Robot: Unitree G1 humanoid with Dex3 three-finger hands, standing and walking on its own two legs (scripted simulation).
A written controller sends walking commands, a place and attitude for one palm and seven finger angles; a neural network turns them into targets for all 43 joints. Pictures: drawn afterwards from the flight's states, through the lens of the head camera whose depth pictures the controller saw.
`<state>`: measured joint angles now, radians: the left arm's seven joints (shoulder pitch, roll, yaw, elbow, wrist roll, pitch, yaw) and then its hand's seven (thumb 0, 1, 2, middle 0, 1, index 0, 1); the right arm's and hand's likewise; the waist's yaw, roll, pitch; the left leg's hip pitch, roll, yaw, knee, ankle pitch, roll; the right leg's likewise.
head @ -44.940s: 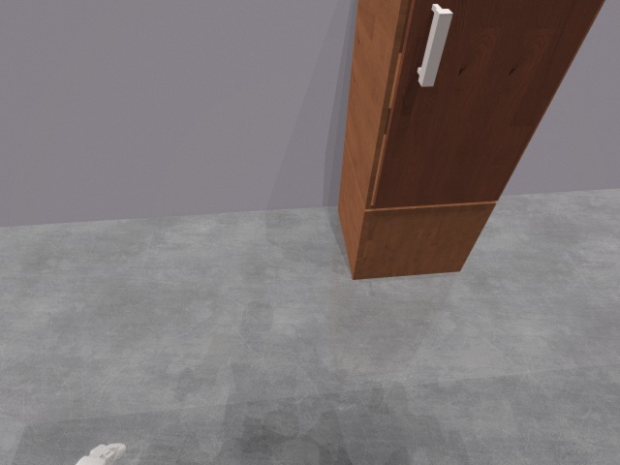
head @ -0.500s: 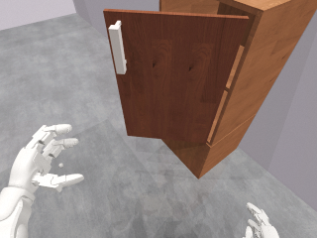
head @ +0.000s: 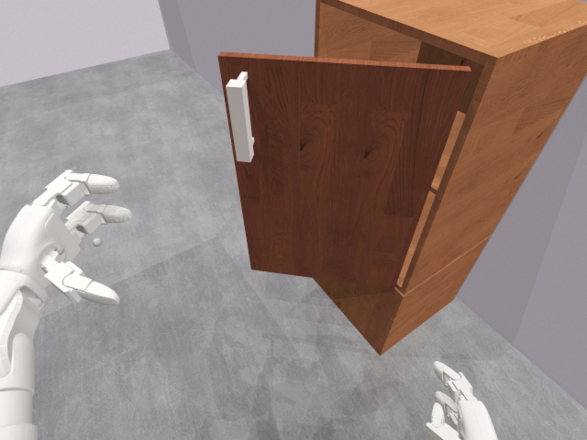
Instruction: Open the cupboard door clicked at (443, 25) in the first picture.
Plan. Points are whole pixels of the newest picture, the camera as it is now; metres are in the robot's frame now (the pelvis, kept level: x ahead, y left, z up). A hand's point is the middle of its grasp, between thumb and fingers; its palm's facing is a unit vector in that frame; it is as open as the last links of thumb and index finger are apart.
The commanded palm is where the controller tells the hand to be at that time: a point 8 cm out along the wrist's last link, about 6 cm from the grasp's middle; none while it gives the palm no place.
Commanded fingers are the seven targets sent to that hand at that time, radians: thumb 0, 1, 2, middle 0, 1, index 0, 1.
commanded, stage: raise the hand with hooked fingers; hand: left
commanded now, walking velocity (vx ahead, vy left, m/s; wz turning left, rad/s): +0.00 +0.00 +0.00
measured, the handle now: (244, 117) +0.59 +0.16 +0.16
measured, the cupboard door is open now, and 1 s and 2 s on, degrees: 46 46 46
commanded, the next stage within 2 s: move the hooked fingers beside the handle in 0.60 s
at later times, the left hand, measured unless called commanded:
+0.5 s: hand (118, 224) +0.30 +0.25 +0.17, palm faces +0.02 -1.00 -0.05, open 14.0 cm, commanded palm +0.27 +0.30 +0.18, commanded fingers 0.00 -0.50 0.30 -0.30 -1.20 -0.30 -1.20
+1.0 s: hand (132, 206) +0.33 +0.25 +0.17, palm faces -0.01 -1.00 -0.04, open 14.0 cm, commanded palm +0.31 +0.29 +0.17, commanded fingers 0.00 -0.50 0.30 -0.30 -1.20 -0.30 -1.20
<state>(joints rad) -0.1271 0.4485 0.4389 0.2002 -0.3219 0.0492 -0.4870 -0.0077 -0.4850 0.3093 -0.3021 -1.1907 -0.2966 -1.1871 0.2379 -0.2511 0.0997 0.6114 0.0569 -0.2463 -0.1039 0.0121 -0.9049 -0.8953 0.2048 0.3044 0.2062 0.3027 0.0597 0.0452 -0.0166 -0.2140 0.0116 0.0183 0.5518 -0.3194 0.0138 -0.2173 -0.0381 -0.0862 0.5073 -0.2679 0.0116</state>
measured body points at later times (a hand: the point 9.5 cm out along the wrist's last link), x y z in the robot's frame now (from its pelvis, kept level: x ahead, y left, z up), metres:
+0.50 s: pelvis +0.01 -0.02 +0.00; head +0.00 -0.04 +0.45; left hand +0.30 +0.31 +0.17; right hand +0.18 -0.26 -0.07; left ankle -0.01 +0.11 -0.73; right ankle +0.00 -0.13 -0.73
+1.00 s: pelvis +0.00 -0.01 +0.00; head -0.01 -0.03 +0.45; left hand +0.33 +0.30 +0.18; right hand +0.17 -0.25 -0.08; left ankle -0.01 +0.11 -0.73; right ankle +0.00 -0.13 -0.73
